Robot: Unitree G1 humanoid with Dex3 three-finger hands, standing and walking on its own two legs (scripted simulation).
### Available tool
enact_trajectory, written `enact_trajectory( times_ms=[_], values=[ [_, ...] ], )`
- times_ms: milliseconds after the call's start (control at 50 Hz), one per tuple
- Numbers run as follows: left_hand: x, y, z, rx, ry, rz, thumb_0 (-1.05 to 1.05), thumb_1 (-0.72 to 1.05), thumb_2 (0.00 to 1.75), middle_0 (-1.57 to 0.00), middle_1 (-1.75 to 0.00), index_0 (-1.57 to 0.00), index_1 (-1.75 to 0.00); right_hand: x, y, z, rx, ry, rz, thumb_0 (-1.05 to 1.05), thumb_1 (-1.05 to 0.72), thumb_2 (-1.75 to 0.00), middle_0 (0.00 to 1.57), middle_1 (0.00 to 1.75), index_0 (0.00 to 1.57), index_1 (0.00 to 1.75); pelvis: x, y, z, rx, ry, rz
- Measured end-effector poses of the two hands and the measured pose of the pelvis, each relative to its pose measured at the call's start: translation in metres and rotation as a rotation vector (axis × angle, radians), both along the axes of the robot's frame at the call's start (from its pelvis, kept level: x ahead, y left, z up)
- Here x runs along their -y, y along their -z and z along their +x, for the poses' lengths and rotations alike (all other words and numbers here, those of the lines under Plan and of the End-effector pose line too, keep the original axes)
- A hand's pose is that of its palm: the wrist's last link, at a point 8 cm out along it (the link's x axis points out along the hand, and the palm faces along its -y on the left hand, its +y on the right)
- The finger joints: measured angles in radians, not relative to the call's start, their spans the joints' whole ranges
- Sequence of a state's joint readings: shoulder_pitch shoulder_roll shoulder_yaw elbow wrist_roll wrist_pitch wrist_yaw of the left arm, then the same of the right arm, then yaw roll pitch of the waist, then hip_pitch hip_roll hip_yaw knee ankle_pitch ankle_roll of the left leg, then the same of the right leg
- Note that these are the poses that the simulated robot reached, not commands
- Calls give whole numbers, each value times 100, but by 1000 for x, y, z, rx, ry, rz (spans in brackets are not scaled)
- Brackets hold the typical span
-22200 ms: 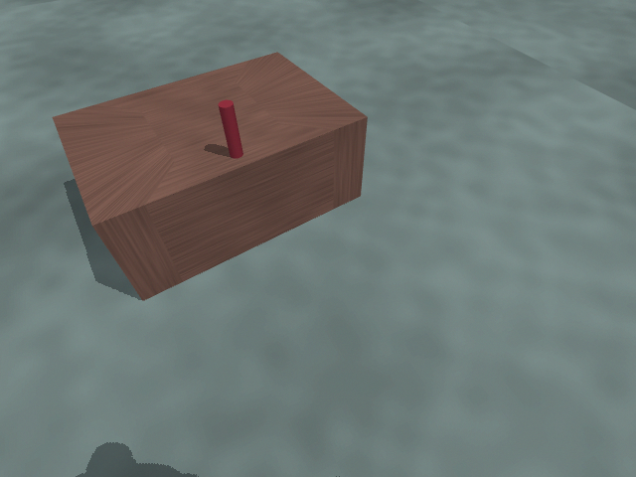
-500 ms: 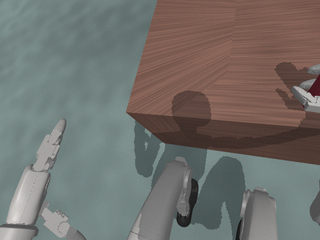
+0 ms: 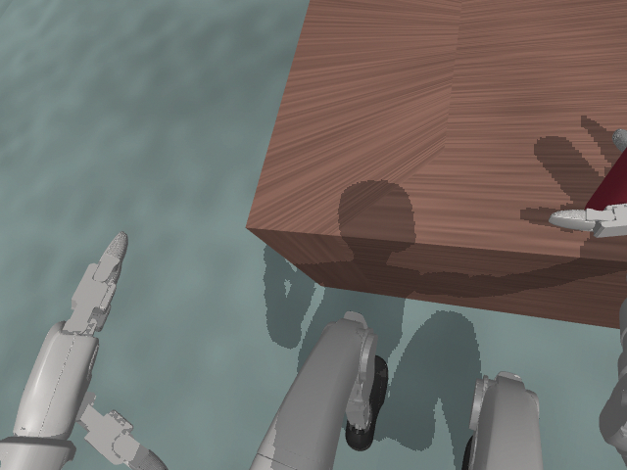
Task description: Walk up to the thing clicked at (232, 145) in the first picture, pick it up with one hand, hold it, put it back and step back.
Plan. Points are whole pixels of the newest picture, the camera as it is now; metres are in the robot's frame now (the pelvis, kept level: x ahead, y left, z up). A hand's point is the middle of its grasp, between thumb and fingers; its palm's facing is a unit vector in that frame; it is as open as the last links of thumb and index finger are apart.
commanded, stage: withdraw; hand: right
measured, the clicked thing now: out of the picture +0.50 -0.18 -0.02
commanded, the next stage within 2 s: rise in 0.24 s
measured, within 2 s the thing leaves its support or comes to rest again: neither
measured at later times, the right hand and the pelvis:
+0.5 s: hand out of the picture +0.52 -0.24 +0.08, palm faces +0.15 +0.97 -0.19, open 17.1 cm; pelvis +0.01 +0.00 +0.09, yaw +0 degrees
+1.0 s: hand out of the picture +0.40 -0.26 +0.11, palm faces +0.17 +0.93 -0.32, open 16.9 cm; pelvis +0.08 +0.00 +0.18, yaw -1 degrees
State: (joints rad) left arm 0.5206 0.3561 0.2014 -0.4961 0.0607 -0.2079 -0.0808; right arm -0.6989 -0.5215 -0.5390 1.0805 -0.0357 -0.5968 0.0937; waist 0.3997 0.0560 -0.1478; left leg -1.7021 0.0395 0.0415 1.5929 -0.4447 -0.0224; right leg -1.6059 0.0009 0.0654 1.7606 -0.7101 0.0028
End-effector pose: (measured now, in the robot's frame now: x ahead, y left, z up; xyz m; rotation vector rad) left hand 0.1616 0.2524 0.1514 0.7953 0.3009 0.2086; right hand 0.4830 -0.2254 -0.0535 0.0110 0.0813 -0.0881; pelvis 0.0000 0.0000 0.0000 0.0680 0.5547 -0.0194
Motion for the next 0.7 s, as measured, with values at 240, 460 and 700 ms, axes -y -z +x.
enact_trajectory(
  times_ms=[240,460,700],
  values=[
    [-10,-5,-10,-19,-82,-107,-1,-51,4,-7,-5,-7,-5,32,-83,10,58,41,-30,-1,40,-21,24,23,25,23,-2,-33,6,44,5,1],
    [-10,3,0,-80,-133,-288,-2,-54,6,-7,-6,-7,-6,56,-146,14,-137,50,-150,-1,47,-9,9,9,10,9,0,-76,11,112,-7,-18],
    [-11,5,4,-302,-226,-386,-1,-24,26,-9,-11,-8,-11,112,-200,-15,-360,281,-229,-1,48,-9,6,6,7,6,-4,-133,37,180,-7,-24]
  ],
)
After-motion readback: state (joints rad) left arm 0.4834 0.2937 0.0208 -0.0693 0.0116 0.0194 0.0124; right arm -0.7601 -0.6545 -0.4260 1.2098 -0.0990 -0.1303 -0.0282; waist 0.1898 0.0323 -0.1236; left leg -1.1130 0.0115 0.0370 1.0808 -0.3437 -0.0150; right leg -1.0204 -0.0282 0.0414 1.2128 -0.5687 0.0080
